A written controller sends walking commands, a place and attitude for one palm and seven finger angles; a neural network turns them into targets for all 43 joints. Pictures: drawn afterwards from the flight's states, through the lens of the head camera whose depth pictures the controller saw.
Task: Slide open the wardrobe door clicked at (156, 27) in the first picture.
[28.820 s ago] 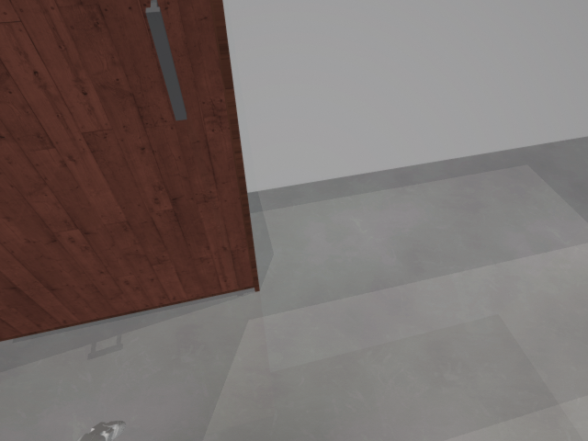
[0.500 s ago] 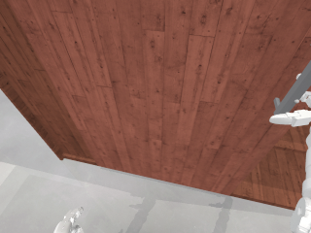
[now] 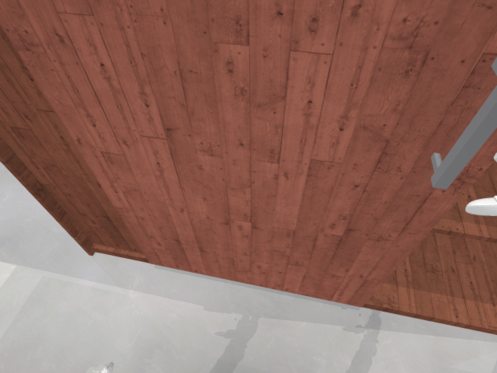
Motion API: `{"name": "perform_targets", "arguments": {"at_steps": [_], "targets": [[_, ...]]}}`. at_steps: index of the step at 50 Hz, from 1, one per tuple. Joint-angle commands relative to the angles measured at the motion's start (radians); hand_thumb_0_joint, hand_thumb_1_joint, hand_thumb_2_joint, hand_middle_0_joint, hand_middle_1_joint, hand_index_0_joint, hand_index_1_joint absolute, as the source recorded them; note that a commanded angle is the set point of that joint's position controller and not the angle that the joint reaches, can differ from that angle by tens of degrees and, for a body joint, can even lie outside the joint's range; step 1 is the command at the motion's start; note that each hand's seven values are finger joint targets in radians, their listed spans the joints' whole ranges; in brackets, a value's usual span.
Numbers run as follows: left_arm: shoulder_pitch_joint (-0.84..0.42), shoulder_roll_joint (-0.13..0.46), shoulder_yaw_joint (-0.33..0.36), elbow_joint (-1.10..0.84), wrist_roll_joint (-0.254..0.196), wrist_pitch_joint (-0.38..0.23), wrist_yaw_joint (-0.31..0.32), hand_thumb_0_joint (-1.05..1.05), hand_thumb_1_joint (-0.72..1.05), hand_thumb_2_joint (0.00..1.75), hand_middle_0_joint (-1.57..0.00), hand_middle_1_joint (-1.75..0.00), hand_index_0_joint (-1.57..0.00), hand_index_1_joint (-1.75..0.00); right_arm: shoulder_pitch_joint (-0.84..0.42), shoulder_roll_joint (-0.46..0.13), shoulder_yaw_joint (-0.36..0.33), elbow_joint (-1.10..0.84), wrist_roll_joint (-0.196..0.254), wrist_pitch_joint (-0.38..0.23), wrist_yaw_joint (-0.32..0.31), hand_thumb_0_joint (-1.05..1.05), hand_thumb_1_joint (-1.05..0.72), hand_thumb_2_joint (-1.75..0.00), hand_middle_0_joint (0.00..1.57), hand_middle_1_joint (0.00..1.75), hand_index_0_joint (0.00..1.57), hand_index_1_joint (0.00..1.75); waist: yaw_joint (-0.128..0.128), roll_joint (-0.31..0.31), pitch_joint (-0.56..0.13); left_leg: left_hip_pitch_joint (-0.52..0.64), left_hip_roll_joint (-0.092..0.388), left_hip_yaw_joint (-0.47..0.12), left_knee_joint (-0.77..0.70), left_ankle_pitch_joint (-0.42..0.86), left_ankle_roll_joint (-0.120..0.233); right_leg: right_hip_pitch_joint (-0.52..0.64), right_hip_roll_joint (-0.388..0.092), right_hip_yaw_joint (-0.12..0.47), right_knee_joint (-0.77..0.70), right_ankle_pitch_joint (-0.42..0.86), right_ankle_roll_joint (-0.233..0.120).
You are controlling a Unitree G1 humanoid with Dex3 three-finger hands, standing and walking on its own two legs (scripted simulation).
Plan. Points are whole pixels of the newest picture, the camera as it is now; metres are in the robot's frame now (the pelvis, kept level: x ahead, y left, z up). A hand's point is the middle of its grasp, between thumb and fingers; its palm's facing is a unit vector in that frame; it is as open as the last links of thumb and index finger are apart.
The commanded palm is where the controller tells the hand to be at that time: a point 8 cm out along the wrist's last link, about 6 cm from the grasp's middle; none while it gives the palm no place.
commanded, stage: slip the hand off the handle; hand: right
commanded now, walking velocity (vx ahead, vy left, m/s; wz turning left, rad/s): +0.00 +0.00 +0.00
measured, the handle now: (467, 130) +0.45 -0.28 +0.18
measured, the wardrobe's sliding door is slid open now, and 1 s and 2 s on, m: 0.55 0.55 0.55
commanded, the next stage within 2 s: draw the hand back to the body in 0.48 s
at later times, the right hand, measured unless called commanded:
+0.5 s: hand out of the picture +0.29 -0.33 +0.14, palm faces +0.40 +0.90 -0.16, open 14.7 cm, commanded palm +0.25 -0.37 +0.16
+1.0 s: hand out of the picture +0.24 -0.30 +0.16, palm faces +0.16 +0.99 -0.03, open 14.7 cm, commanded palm +0.20 -0.34 +0.17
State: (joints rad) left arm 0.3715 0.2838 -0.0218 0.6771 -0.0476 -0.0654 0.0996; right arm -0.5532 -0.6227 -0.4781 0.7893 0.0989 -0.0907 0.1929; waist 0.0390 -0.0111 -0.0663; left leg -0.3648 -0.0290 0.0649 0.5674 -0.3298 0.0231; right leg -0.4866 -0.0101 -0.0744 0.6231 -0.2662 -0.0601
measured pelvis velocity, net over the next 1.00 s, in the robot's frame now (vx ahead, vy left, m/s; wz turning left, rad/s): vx -0.01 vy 0.01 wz -0.01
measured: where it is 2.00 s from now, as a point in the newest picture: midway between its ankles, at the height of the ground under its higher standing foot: outside the picture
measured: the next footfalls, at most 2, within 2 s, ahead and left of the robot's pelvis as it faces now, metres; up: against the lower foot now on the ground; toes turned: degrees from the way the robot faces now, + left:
none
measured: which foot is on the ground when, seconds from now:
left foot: down 0.00-1.00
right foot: down 0.00-1.00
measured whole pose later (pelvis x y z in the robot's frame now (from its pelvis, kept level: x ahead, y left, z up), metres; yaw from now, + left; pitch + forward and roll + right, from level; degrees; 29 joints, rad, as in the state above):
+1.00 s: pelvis -0.01 +0.01 +0.01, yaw -1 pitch -1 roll +1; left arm 0.29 0.28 -0.06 0.60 -0.09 -0.20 0.12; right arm -0.01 -0.50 -0.53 0.21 0.39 0.10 0.45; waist -0.03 -0.04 -0.06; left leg -0.20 -0.03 0.07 0.51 -0.31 0.03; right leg -0.32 -0.01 -0.07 0.56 -0.24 -0.05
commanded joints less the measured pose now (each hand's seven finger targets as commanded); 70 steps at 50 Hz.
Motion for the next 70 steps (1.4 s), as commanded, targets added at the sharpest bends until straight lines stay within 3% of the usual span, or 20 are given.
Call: {"name": "perform_targets", "arguments": {"at_steps": [1, 9, 16, 20, 22, 27, 30, 31, 33, 35, 37, 39, 44, 48, 55, 56, 57, 59, 63, 70], "targets": [[-0.041, 0.152, 0.059, -0.151, -0.004, -0.047, 0.013, 0.00, 0.90, 0.90, -0.20, -0.30, -0.20, -0.30, -0.248, -0.338, -0.112, -0.370, 0.029, -0.041, -0.032, 0.00, 0.55, -0.20, 0.25, 1.15, 0.25, 1.15, -0.052, -0.102, -0.301, -0.023, -0.012, -0.034, -0.054, 0.244, 0.005, 0.325, -0.014, 0.110, -0.058, 0.298, 0.004], [-0.107, 0.127, 0.050, -0.181, -0.007, -0.070, 0.018, 0.00, 0.90, 0.90, -0.20, -0.30, -0.20, -0.30, -0.034, -0.271, -0.128, -0.595, 0.063, 0.033, -0.050, 0.00, 0.55, -0.20, 0.25, 1.15, 0.25, 1.15, -0.070, -0.118, -0.261, -0.007, -0.013, -0.022, -0.058, 0.252, 0.006, 0.356, -0.024, 0.117, -0.070, 0.349, 0.016], [-0.169, 0.109, 0.039, -0.191, -0.011, -0.092, 0.031, 0.00, 0.90, 0.90, -0.20, -0.30, -0.20, -0.30, 0.047, -0.141, -0.043, -0.739, 0.096, 0.092, -0.039, 0.00, 0.55, -0.20, 0.25, 1.15, 0.25, 1.15, -0.056, -0.114, -0.228, -0.033, -0.009, -0.014, -0.077, 0.219, 0.004, 0.398, -0.022, 0.136, -0.091, 0.299, 0.025], [-0.188, 0.113, 0.034, -0.178, -0.011, -0.104, 0.041, 0.00, 0.90, 0.90, -0.20, -0.30, -0.20, -0.30, 0.051, -0.156, -0.055, -0.769, 0.104, 0.095, -0.040, 0.00, 0.55, -0.20, 0.25, 1.15, 0.25, 1.15, -0.055, -0.084, -0.205, -0.027, -0.007, -0.014, -0.089, 0.191, 0.007, 0.384, -0.018, 0.144, -0.106, 0.239, 0.028], [-0.207, 0.103, 0.026, -0.181, -0.013, -0.111, 0.043, 0.00, 0.90, 0.90, -0.20, -0.30, -0.20, -0.30, 0.069, -0.114, -0.019, -0.779, 0.105, 0.104, -0.040, 0.00, 0.55, -0.20, 0.25, 1.15, 0.25, 1.15, -0.056, -0.091, -0.181, -0.040, -0.005, -0.010, -0.092, 0.161, 0.007, 0.387, -0.019, 0.156, -0.122, 0.195, 0.032], [-0.227, 0.103, 0.013, -0.160, -0.012, -0.120, 0.058, 0.00, 0.90, 0.90, -0.20, -0.30, -0.20, -0.30, -0.023, -0.156, -0.038, -0.747, 0.096, 0.107, -0.058, 0.00, 0.55, -0.20, 0.25, 1.15, 0.25, 1.15, -0.044, -0.077, -0.137, -0.040, 0.001, -0.021, -0.115, 0.104, 0.006, 0.352, -0.011, 0.153, -0.144, 0.082, 0.027], [-0.228, 0.101, 0.009, -0.159, -0.008, -0.130, 0.060, 0.00, 0.90, 0.90, -0.20, -0.30, -0.20, -0.30, -0.041, -0.181, -0.042, -0.739, 0.081, 0.091, -0.059, 0.00, 0.55, -0.20, 0.25, 1.15, 0.25, 1.15, -0.056, -0.133, -0.182, -0.013, 0.005, -0.031, -0.115, 0.110, 0.011, 0.359, -0.002, 0.142, -0.132, 0.099, 0.025], [-0.228, 0.114, -0.005, -0.153, -0.027, -0.137, 0.066, 0.00, 0.90, 0.90, -0.20, -0.30, -0.20, -0.30, -0.029, -0.083, 0.031, -0.664, 0.201, 0.088, 0.074, 0.00, 0.55, -0.20, 0.25, 1.15, 0.25, 1.15, -0.007, -0.097, -0.203, 0.042, 0.009, -0.035, -0.140, 0.136, 0.013, 0.407, -0.006, 0.141, -0.141, 0.113, 0.026], [-0.245, 0.115, -0.010, -0.167, -0.036, -0.152, 0.082, 0.00, 0.90, 0.90, -0.20, -0.30, -0.20, -0.30, -0.018, -0.203, -0.059, -0.639, 0.253, 0.078, 0.202, 0.00, 0.55, -0.20, 0.25, 1.15, 0.25, 1.15, -0.046, -0.103, -0.211, 0.079, 0.008, -0.042, -0.143, 0.169, 0.014, 0.393, 0.001, 0.138, -0.133, 0.131, 0.016], [-0.248, 0.119, -0.018, -0.179, -0.037, -0.160, 0.080, 0.00, 0.90, 0.90, -0.20, -0.30, -0.20, -0.30, 0.014, -0.245, -0.086, -0.593, 0.283, 0.076, 0.300, 0.00, 0.55, -0.20, 0.25, 1.15, 0.25, 1.15, -0.055, -0.110, -0.179, 0.103, 0.013, -0.054, -0.147, 0.223, 0.010, 0.366, 0.005, 0.132, -0.127, 0.163, 0.013], [-0.250, 0.108, -0.016, -0.214, -0.036, -0.172, 0.064, 0.00, 0.90, 0.90, -0.20, -0.30, -0.20, -0.30, 0.092, -0.259, -0.123, -0.615, 0.288, 0.081, 0.322, 0.00, 0.55, -0.20, 0.25, 1.15, 0.25, 1.15, -0.084, -0.102, -0.175, 0.093, 0.009, -0.043, -0.141, 0.230, 0.010, 0.360, 0.006, 0.135, -0.134, 0.184, 0.013], [-0.249, 0.103, -0.010, -0.239, -0.034, -0.182, 0.043, 0.00, 0.90, 0.90, -0.20, -0.30, -0.20, -0.30, 0.191, -0.270, -0.174, -0.638, 0.301, 0.095, 0.302, 0.00, 0.55, -0.20, 0.25, 1.15, 0.25, 1.15, -0.110, -0.106, -0.165, 0.110, 0.009, -0.046, -0.140, 0.235, 0.014, 0.344, 0.004, 0.132, -0.132, 0.196, 0.018], [-0.252, 0.107, 0.005, -0.265, -0.047, -0.193, 0.017, 0.00, 0.90, 0.90, -0.20, -0.30, -0.20, -0.30, 0.340, -0.178, -0.160, -0.715, 0.329, 0.134, 0.268, 0.00, 0.55, -0.20, 0.25, 1.15, 0.25, 1.15, -0.104, -0.043, -0.132, 0.088, 0.017, -0.069, -0.147, 0.223, -0.013, 0.322, -0.004, 0.109, -0.121, 0.167, 0.015], [-0.254, 0.109, 0.008, -0.255, -0.050, -0.201, 0.027, 0.00, 0.90, 0.90, -0.20, -0.30, -0.20, -0.30, 0.288, -0.156, -0.126, -0.823, 0.319, 0.142, 0.250, 0.00, 0.55, -0.20, 0.25, 1.15, 0.25, 1.15, -0.083, -0.089, -0.109, 0.044, 0.013, -0.070, -0.159, 0.155, -0.020, 0.341, -0.006, 0.115, -0.131, 0.116, 0.014], [-0.277, 0.098, -0.001, -0.227, -0.042, -0.231, 0.048, 0.00, 0.90, 0.90, -0.20, -0.30, -0.20, -0.30, 0.303, -0.140, -0.113, -0.979, 0.310, 0.121, 0.207, 0.00, 0.37, -0.29, 0.24, 1.04, 0.24, 1.04, -0.086, -0.124, -0.088, 0.056, 0.008, -0.059, -0.178, 0.105, -0.011, 0.372, -0.006, 0.129, -0.161, 0.080, 0.012], [-0.268, 0.110, 0.008, -0.197, 0.012, -0.227, 0.025, 0.00, 0.90, 0.90, -0.20, -0.30, -0.20, -0.30, 0.297, -0.212, -0.115, -1.018, 0.134, 0.058, 0.005, 0.00, 0.33, -0.31, 0.24, 1.02, 0.24, 1.02, -0.093, -0.119, 0.040, 0.001, 0.024, -0.096, -0.257, 0.047, 0.001, 0.298, 0.008, 0.135, -0.179, 0.024, 0.022], [-0.279, 0.101, 0.009, -0.187, 0.011, -0.226, 0.020, 0.00, 0.90, 0.90, -0.20, -0.30, -0.20, -0.30, 0.409, -0.069, -0.045, -0.966, 0.121, 0.048, -0.080, 0.00, 0.30, -0.32, 0.24, 1.00, 0.24, 1.00, -0.078, -0.104, 0.057, 0.007, 0.038, -0.078, -0.249, 0.026, 0.005, 0.304, -0.002, 0.140, -0.201, -0.021, 0.030], [-0.287, 0.101, 0.020, -0.184, 0.011, -0.207, 0.010, 0.00, 0.90, 0.90, -0.20, -0.30, -0.20, -0.30, 0.531, -0.019, -0.025, -1.040, 0.087, 0.016, -0.178, 0.00, 0.22, -0.36, 0.24, 0.96, 0.24, 0.96, -0.096, -0.071, 0.007, 0.072, 0.041, -0.075, -0.248, 0.040, 0.010, 0.328, -0.013, 0.139, -0.226, -0.038, 0.027], [-0.291, 0.091, 0.024, -0.177, 0.019, -0.179, 0.000, 0.00, 0.90, 0.90, -0.20, -0.30, -0.20, -0.30, 0.597, -0.021, -0.030, -1.168, 0.037, -0.026, -0.272, 0.00, 0.08, -0.43, 0.23, 0.87, 0.23, 0.87, -0.097, -0.063, -0.072, 0.138, 0.038, -0.068, -0.238, 0.083, 0.006, 0.382, -0.016, 0.113, -0.245, 0.025, 0.023], [-0.307, 0.077, 0.028, -0.164, 0.026, -0.142, 0.004, 0.00, 0.90, 0.90, -0.20, -0.30, -0.20, -0.30, 0.622, 0.038, 0.033, -1.218, -0.001, -0.035, -0.316, 0.00, -0.17, -0.55, 0.22, 0.73, 0.22, 0.73, -0.089, -0.063, -0.015, 0.168, 0.030, -0.060, -0.253, 0.128, 0.005, 0.423, -0.019, 0.108, -0.280, 0.088, 0.022]]}}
